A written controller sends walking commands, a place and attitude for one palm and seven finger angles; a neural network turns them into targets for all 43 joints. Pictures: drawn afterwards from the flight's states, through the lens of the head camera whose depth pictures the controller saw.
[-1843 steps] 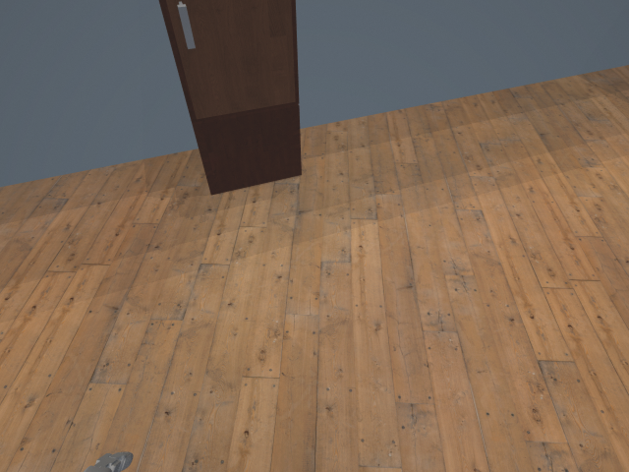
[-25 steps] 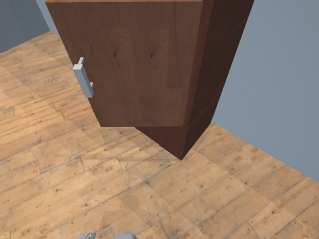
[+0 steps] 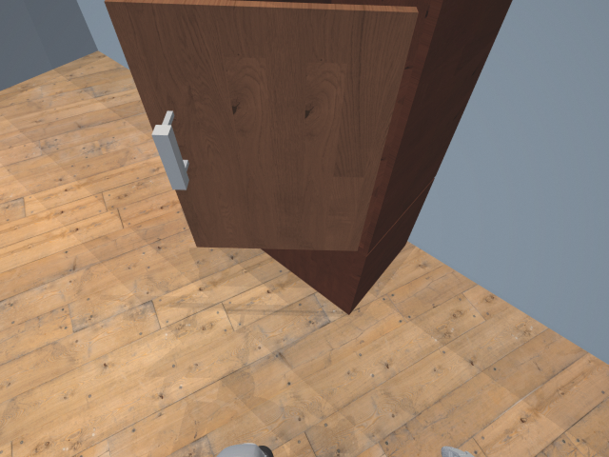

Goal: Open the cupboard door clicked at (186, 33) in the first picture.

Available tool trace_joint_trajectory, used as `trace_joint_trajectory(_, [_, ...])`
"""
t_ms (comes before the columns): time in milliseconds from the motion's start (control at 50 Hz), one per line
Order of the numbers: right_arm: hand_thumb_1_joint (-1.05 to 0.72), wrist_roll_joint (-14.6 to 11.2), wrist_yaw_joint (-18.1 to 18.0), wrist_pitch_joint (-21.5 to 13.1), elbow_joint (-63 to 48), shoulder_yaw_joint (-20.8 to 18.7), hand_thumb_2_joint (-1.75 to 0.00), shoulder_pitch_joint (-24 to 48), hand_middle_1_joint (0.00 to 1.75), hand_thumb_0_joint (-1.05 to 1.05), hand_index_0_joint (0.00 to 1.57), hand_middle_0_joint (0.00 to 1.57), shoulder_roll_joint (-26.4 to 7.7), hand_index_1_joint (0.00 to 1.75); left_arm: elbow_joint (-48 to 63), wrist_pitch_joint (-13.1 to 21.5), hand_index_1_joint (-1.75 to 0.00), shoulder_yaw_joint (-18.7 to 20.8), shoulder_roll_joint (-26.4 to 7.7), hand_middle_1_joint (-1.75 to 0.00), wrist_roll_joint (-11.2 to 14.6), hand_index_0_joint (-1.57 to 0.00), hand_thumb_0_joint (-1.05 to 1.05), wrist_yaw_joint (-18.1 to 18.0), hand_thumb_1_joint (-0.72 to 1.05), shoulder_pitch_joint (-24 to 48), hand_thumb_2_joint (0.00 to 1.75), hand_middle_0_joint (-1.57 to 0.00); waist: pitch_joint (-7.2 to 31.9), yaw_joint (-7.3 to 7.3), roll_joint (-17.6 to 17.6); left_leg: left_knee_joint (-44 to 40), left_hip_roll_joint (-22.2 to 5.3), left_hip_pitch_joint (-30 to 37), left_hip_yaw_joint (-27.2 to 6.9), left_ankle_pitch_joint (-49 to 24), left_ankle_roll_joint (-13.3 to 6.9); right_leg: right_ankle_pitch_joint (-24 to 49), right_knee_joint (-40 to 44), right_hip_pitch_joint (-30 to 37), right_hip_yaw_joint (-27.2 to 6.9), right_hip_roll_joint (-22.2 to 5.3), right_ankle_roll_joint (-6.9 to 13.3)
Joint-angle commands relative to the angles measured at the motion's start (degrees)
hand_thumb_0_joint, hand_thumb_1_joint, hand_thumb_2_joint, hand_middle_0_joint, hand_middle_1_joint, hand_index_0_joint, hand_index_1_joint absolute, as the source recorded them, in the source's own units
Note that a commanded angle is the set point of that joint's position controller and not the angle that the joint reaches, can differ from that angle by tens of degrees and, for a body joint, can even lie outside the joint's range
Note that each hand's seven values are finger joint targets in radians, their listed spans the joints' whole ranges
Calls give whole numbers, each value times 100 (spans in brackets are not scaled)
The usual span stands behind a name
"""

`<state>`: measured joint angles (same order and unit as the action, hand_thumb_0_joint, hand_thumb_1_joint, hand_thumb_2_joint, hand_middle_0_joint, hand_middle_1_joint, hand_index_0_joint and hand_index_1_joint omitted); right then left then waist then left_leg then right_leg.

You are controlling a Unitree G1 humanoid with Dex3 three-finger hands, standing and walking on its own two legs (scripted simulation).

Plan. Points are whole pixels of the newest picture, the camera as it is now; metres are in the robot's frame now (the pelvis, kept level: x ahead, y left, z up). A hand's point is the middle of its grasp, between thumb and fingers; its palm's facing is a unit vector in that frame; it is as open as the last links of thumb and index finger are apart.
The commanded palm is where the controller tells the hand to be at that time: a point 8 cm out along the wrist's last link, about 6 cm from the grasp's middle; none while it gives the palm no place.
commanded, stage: come to a stop and stand still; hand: left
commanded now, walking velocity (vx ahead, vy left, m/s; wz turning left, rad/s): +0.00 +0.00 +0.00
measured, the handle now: (175, 150) +0.58 +0.29 +0.02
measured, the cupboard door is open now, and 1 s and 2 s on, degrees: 39 39 39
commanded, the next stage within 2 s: look again from close up in 0.60 s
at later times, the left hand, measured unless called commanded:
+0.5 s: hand out of the picture -0.01 +0.12 -0.17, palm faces +0.06 -0.98 -0.19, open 7.3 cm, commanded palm none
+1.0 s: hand out of the picture -0.03 +0.15 -0.17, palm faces +0.04 -0.98 -0.21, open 7.4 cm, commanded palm none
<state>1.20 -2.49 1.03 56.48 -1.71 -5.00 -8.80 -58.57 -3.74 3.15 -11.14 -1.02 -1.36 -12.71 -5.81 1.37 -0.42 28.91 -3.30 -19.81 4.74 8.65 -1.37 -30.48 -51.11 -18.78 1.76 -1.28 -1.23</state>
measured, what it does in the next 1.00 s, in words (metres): steps on the spot: right foot, then left foot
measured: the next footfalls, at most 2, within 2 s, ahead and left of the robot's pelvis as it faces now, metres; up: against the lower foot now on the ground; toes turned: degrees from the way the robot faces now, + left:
right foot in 0.10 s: +0.00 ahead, -0.15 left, +0.00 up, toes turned -2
left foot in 0.30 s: +0.02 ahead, +0.09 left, +0.00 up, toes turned +3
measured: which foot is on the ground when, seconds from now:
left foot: down 0.00-0.10, up 0.12-0.28, down 0.30-1.00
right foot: up 0.00-0.08, down 0.10-1.00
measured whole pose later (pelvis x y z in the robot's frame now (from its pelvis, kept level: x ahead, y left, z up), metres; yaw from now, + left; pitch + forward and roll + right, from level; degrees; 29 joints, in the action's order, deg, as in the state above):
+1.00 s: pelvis -0.03 -0.02 +0.00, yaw +1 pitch -2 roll +0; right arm 0.9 -1.6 -1.0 61.1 0.3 -17.5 -9.3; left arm -62.5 0.6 0.1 -8.4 -1.0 -2.1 -17.1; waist -1.2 -0.3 -1.6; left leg 30.7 -0.6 -13.4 2.4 15.5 -0.7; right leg -17.5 -30.2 -10.8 2.7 -2.1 -0.7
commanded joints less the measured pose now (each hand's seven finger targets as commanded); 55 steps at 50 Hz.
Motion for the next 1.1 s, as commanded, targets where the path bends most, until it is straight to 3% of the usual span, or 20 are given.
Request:
trace_joint_trajectory(0, [-90, 35, 13, 33, -89, -352, -90, -520, 30, 0, 20, 20, -1239, 30, 255, 124, -30, 26, -195, -30, -7, -20, 0, 20, 90, -611, 90, -20, 962, -153, -861, -1092, -1288, 549, -1341, -43, -734, 444, 1177, 438, 136, -22, 40])
trace_joint_trajectory(40, [-90, -14, 59, 58, -98, -349, -90, -483, 30, 0, 20, 20, -1121, 30, 137, 185, -30, 38, -291, -30, -26, -20, 0, 12, 90, -977, 90, -20, 866, 4, -428, -749, -825, 47, -1009, 710, -346, 1356, 2601, 1207, 155, -32, 94])
trace_joint_trajectory(80, [-90, -75, 142, 134, -250, -251, -90, -373, 30, 0, 20, 20, -540, 30, 243, 243, -30, 103, -988, -30, -85, -20, 0, -25, 90, -666, 90, -20, 290, -85, 1558, 496, 179, -422, -153, 1549, 278, 523, 3997, 423, -1651, -1553, 735])
trace_joint_trajectory(100, [-90, -48, 198, 161, -278, -248, -90, -183, 30, 0, 20, 20, -628, 30, 392, 266, -30, 53, -1035, -30, -64, -20, 0, -30, 90, -253, 90, -20, 123, -53, 1357, 1181, 155, -97, -339, 1787, 250, 195, 4225, -319, -1684, -1852, 1023])
trace_joint_trajectory(120, [-90, -29, 232, 163, -250, -259, -90, -246, 30, 0, 20, 20, -542, 30, 445, 297, -30, 24, -896, -30, -75, -20, 0, -41, 90, -9, 90, -20, 150, -168, 1000, 1406, 136, 83, -421, 1678, 217, 314, 4130, -476, -1442, -1681, 1049])
trace_joint_trajectory(160, [-90, -5, 195, 141, 30, -226, -90, -482, 30, 0, 20, 20, -549, 30, 351, 360, -30, -11, -742, -30, -32, -20, 0, -36, 90, 155, 90, -20, 113, -256, 1370, 1470, 137, 51, -414, 1274, 214, 1929, 3616, -42, -989, -1270, 928])
trace_joint_trajectory(200, [-90, -36, 174, 96, 203, -182, -90, -764, 30, 0, 20, 20, -475, 30, 248, 404, -30, -38, -673, -30, -9, -20, 0, -28, 90, 55, 90, -20, 183, -275, 1104, 947, 162, 333, -334, 1092, 253, 2592, 3322, 227, -702, -1109, 859])
trace_joint_trajectory(240, [-90, -41, 153, 14, 392, -117, -90, -959, 30, 0, 20, 20, -400, 30, 118, 418, -30, -63, -622, -30, 19, -20, 0, -36, 90, -64, 90, -20, 252, -275, 614, -116, 126, 815, -379, 351, 250, 2655, 2963, 350, -565, -962, 627])
trace_joint_trajectory(280, [-90, -23, 88, -131, 542, -70, -90, -1032, 30, 0, 20, 20, -608, 30, -24, 432, -30, -129, -424, -30, 94, -20, 0, -22, 90, -371, 90, -20, 532, -101, -176, -591, -394, 1175, -946, -1107, 46, 2574, 2706, 538, -354, -559, 294])
trace_joint_trajectory(320, [-90, -27, 35, -135, 622, -48, -90, -1043, 30, 0, 20, 20, -667, 30, -106, 433, -30, -138, -336, -30, 76, -20, 0, -33, 90, -375, 90, -20, 410, -62, 179, -652, -475, 920, -855, -660, 61, 2324, 3064, 872, -409, -468, 261])
trace_joint_trajectory(360, [-90, -25, 22, -140, 743, 2, -90, -1034, 30, 0, 20, 20, -563, 30, -232, 392, -30, -123, -456, -30, 96, -20, 0, -29, 90, -268, 90, -20, 420, -74, -535, -698, -320, 879, -791, -828, 111, 2597, 2959, 1060, -368, -544, 293])
trace_joint_trajectory(520, [-90, -14, 38, -57, 856, 19, -90, -1306, 30, 0, 20, 20, -440, 30, -383, 389, -30, -150, -362, -30, 81, -20, 0, -16, 90, -330, 90, -20, -44, -134, 275, -908, -138, 844, -597, 379, 179, 1137, 3646, 683, -482, -527, 317])
trace_joint_trajectory(660, [-90, -10, 35, -92, 880, 33, -90, -1428, 30, 0, 20, 20, -345, 30, -439, 419, -30, -160, -245, -30, 78, -20, 0, -31, 90, -508, 90, -20, -18, -146, 193, -926, -134, 878, -608, 259, 161, 1243, 3602, 613, -489, -534, 319])
trace_joint_trajectory(680, [-90, -65, 111, -273, 477, 57, -90, -814, 30, 0, 20, 20, -526, 30, -580, 669, -30, -226, -292, -30, -53, -20, 0, -285, 90, -1065, 90, -20, 90, 86, -115, 392, -189, 587, -429, -290, 255, 4545, 3192, 695, -848, -860, 211])
trace_joint_trajectory(700, [-90, -68, 138, -220, 278, 74, -90, -1252, 30, 0, 20, 20, -201, 30, -293, 711, -30, -173, -631, -30, 7, -20, 0, -249, 90, -770, 90, -20, 627, -318, -143, 272, -49, 597, -468, 759, 189, 3922, 3128, 917, -940, -1159, 463])
trace_joint_trajectory(720, [-90, -22, 156, -176, 322, 81, -90, -1192, 30, 0, 20, 20, -186, 30, -218, 718, -30, -155, -666, -30, 15, -20, 0, -191, 90, -572, 90, -20, 410, -234, -341, 131, -16, 736, -412, 751, 173, 3221, 3150, 631, -852, -1089, 550])
trace_joint_trajectory(760, [-90, -10, 162, -225, 315, 97, -90, -1503, 30, 0, 20, 20, -306, 30, -175, 686, -30, -194, -414, -30, 10, -20, 0, -161, 90, -502, 90, -20, 367, -327, -132, -88, -112, 705, -570, 281, 97, 1649, 3002, 314, -521, -620, 504])
trace_joint_trajectory(840, [-90, -10, 130, -279, 207, 115, -90, -1500, 30, 0, 20, 20, -467, 30, -161, 583, -30, -225, -259, -30, 13, -20, 0, -117, 90, -636, 90, -20, 185, -198, -122, -459, -243, 389, -808, 162, -41, 1396, 2693, 474, -309, -353, 383])
trace_joint_trajectory(900, [-90, -26, 110, -291, 167, 120, -90, -1435, 30, 0, 20, 20, -538, 30, -174, 551, -30, -245, -228, -30, 23, -20, 0, -98, 90, -720, 90, -20, 112, -146, 136, -602, -234, 341, -826, 258, -76, 1437, 2691, 495, -326, -356, 346])
trace_joint_trajectory(1080, [-90, -27, 106, -309, 270, 123, -90, -1357, 30, 0, 20, 20, -640, 30, -132, 502, -30, -239, -353, -30, 17, -20, 0, -79, 90, -706, 90, -20, 102, -94, 67, -819, -238, 426, -825, 190, -113, 1695, 2706, 595, -315, -388, 284])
